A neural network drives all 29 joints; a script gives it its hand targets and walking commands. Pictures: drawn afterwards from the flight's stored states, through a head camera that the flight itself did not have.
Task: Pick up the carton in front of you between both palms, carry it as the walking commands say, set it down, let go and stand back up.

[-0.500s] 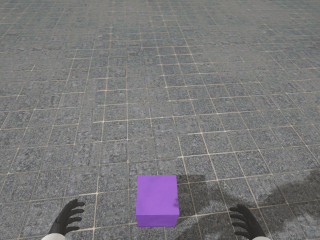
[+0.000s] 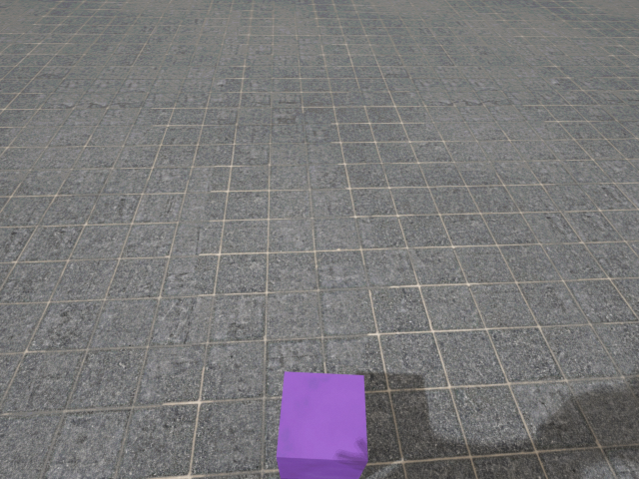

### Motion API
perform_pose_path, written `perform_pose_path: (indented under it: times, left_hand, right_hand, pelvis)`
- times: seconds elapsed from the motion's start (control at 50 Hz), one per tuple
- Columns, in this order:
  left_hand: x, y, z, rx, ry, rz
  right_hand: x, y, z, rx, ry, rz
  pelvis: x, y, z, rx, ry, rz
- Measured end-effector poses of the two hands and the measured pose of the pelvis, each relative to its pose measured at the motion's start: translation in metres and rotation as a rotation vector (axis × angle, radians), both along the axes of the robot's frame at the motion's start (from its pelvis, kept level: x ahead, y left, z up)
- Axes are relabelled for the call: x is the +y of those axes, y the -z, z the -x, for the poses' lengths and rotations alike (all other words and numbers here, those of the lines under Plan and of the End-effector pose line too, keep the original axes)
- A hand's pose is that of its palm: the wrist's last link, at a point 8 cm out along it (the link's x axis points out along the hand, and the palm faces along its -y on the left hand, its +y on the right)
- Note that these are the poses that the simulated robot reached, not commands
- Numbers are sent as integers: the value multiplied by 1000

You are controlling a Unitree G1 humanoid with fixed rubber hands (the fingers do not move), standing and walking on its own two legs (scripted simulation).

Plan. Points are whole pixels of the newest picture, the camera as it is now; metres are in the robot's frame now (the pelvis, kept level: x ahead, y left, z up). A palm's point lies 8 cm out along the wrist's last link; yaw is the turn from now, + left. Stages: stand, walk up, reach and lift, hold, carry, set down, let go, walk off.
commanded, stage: stand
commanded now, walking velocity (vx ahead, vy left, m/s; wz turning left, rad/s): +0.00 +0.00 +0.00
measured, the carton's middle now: (321, 428) +0.36 -0.03 -0.64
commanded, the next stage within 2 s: none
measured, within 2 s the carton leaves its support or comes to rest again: neither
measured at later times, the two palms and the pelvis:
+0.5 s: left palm out of the picture -0.04 +0.25 -0.13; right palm out of the picture -0.01 -0.24 -0.13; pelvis -0.01 +0.00 +0.01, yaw +1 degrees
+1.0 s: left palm out of the picture -0.10 +0.21 -0.14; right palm out of the picture -0.07 -0.22 -0.13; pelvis -0.04 +0.00 +0.01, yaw +2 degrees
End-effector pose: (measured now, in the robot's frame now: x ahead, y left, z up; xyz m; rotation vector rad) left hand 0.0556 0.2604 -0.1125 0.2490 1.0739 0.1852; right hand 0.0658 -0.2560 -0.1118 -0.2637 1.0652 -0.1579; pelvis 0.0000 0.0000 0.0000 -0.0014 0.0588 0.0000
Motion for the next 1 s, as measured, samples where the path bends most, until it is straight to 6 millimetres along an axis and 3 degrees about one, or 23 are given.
perform_pose_path:
  times: [0.24,0.54,1.0]
  left_hand:
    - [-1,13,47,158,-44,14]
    - [-18,21,105,317,-86,58]
    - [-46,24,156,417,-112,110]
  right_hand:
    - [3,10,34,133,22,0]
    - [20,18,87,288,41,-35]
    - [35,23,136,394,60,-80]
  pelvis:
    - [2,-1,3,-27,-10,2]
    - [3,-6,15,-64,-20,2]
    - [-2,-9,36,-79,-29,1]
